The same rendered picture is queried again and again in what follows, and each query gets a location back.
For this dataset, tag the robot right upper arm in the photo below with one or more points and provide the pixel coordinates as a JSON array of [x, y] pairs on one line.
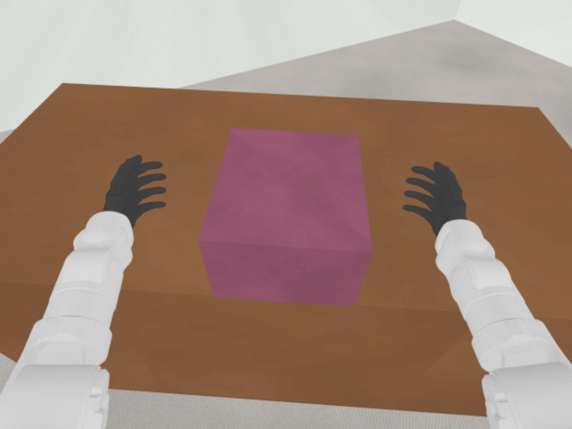
[[529, 397]]

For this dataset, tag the right robot forearm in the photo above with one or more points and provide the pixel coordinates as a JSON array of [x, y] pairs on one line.
[[505, 333]]

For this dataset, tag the carton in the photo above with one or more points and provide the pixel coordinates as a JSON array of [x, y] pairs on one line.
[[287, 220]]

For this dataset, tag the robot left hand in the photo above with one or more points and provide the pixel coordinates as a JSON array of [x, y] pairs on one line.
[[124, 195]]

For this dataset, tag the left robot forearm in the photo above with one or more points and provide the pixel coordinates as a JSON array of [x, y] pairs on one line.
[[75, 327]]

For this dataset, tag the pedestal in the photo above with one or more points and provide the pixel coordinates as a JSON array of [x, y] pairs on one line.
[[404, 345]]

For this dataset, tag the robot left upper arm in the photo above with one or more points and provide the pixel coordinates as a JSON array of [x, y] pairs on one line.
[[57, 397]]

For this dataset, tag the robot right hand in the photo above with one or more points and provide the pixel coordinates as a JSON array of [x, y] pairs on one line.
[[447, 204]]

